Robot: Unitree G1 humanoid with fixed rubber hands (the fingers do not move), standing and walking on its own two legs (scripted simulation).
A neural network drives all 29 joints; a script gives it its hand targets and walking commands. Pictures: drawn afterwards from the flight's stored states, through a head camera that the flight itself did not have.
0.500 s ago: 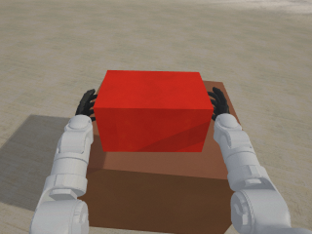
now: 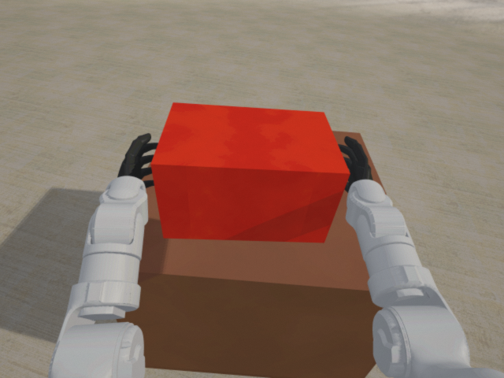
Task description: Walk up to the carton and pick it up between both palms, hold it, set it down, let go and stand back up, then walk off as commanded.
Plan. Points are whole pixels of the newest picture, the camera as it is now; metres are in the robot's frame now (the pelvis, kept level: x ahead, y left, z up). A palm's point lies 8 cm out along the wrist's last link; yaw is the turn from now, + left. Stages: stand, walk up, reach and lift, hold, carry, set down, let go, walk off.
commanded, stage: hold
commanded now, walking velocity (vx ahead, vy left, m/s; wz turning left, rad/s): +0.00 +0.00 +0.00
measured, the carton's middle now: (247, 171) +0.42 +0.01 +0.15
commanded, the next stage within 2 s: none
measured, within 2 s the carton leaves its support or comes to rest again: neither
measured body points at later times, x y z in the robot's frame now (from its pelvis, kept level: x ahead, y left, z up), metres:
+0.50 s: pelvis -0.01 +0.00 +0.00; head -0.08 +0.04 +0.44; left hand +0.36 +0.20 +0.18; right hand +0.37 -0.16 +0.19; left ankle +0.07 +0.13 -0.74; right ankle +0.01 -0.14 -0.74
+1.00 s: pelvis -0.01 +0.00 +0.00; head -0.08 +0.03 +0.44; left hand +0.36 +0.20 +0.18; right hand +0.37 -0.17 +0.19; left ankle +0.07 +0.13 -0.74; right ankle +0.01 -0.14 -0.74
